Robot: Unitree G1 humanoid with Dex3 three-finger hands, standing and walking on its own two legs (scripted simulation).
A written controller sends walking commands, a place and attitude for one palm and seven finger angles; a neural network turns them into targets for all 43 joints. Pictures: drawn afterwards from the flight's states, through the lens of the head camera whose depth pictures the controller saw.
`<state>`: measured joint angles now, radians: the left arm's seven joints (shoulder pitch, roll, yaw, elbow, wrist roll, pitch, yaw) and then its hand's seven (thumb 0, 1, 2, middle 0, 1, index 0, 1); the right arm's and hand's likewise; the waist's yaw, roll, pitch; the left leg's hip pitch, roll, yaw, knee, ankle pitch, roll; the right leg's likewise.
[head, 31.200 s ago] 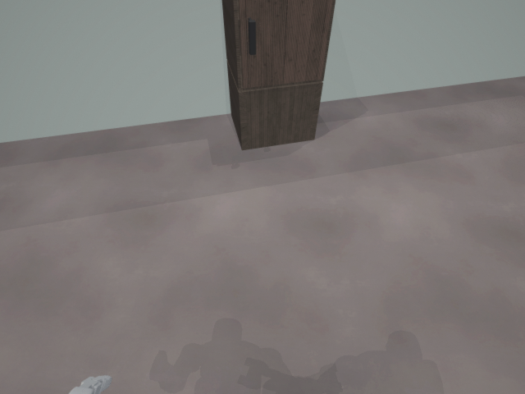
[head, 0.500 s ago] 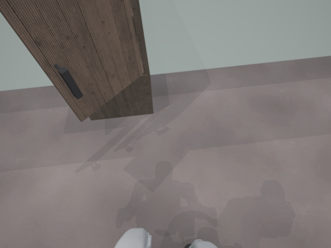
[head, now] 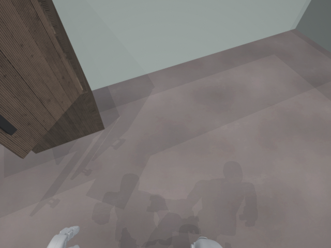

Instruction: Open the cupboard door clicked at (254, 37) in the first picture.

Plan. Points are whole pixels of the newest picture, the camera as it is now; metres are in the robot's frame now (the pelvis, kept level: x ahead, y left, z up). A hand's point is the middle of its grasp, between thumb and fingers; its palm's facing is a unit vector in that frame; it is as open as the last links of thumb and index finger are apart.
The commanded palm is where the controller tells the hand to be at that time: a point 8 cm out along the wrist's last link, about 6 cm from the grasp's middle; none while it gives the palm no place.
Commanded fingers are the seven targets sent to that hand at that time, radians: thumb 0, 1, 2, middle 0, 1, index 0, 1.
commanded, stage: walk to a spot facing it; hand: left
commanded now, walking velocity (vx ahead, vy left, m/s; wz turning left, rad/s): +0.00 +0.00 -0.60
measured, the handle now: out of the picture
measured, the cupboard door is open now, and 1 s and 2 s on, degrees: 43 43 43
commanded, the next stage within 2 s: turn to face it in 1.24 s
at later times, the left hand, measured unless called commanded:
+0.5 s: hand (133, 201) +0.24 +0.12 -0.14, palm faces -0.34 -0.92 -0.17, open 7.4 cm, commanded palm none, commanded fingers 0.00 0.90 0.90 -0.20 -0.30 -0.20 -0.30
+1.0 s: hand (172, 174) +0.35 +0.01 -0.18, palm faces -0.50 -0.85 -0.15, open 7.4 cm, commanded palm none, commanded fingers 0.00 0.90 0.90 -0.20 -0.30 -0.20 -0.30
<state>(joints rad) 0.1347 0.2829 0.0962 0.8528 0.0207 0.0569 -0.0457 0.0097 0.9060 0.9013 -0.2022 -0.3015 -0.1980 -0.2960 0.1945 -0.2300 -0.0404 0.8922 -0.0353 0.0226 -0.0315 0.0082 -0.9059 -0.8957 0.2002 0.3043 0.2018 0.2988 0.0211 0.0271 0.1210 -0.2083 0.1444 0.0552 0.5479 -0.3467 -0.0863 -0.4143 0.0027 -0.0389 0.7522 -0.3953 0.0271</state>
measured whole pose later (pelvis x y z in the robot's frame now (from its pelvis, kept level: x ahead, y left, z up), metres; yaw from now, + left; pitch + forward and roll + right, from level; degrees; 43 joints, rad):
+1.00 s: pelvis +0.23 -0.14 +0.00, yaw -33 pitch +1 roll +0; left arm 0.29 0.20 0.06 1.01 0.02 0.01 -0.04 0.01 0.90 0.90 -0.21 -0.30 -0.20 -0.30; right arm 0.19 -0.19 -0.04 0.90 -0.04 -0.07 0.00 0.01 -0.91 -0.90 0.20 0.30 0.20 0.30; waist 0.00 -0.04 0.03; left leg -0.36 0.08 0.10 0.59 -0.24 -0.01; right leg -0.29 0.03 0.02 0.87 -0.47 -0.04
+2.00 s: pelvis +0.42 -0.40 +0.00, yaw -18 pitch +1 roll +1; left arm 0.17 0.20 0.06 0.90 0.03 0.02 0.01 0.01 0.90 0.90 -0.20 -0.30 -0.20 -0.30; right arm 0.18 -0.25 -0.09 0.96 -0.02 0.07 0.01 0.01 -0.91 -0.90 0.20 0.30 0.20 0.30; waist -0.02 0.01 0.06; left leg -0.51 0.01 0.01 1.02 -0.46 -0.04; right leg -0.26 -0.09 -0.10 0.58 -0.33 0.01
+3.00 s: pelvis +0.47 -0.46 +0.00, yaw +18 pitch +2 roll -1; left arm 0.14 0.26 0.07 0.88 0.01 0.07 0.00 0.01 0.90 0.90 -0.20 -0.30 -0.20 -0.30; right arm 0.17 -0.22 -0.05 0.91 -0.02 0.03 0.00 0.01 -0.91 -0.90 0.20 0.30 0.20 0.30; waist -0.01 -0.02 0.11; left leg -0.32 0.00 -0.03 0.53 -0.25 0.00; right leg -0.46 -0.07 -0.03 0.98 -0.47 0.08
